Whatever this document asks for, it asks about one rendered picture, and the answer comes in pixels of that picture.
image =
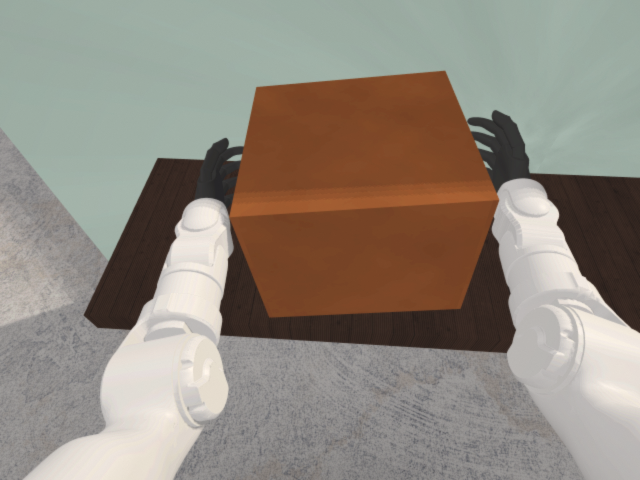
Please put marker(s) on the carton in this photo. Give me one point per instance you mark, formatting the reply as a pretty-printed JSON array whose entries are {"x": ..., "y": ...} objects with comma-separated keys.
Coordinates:
[{"x": 362, "y": 195}]

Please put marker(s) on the robot left hand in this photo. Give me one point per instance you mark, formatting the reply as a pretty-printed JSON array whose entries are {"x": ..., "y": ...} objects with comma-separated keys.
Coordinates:
[{"x": 211, "y": 183}]

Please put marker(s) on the robot right hand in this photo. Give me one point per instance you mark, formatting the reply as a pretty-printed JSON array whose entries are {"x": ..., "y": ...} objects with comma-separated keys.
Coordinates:
[{"x": 508, "y": 160}]

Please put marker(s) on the robot left forearm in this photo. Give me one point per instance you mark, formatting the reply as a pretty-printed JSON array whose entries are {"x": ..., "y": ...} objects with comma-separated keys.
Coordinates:
[{"x": 191, "y": 285}]

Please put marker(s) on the robot right upper arm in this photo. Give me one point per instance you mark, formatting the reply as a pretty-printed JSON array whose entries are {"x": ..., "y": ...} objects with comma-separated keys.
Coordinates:
[{"x": 583, "y": 374}]

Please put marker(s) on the robot right forearm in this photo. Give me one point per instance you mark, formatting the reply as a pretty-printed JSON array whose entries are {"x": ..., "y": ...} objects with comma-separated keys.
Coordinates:
[{"x": 538, "y": 265}]

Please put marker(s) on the robot left upper arm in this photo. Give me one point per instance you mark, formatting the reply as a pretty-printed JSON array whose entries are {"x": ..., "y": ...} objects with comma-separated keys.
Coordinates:
[{"x": 157, "y": 397}]

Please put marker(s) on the table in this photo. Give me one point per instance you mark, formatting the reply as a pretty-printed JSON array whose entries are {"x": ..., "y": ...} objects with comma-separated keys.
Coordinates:
[{"x": 598, "y": 215}]

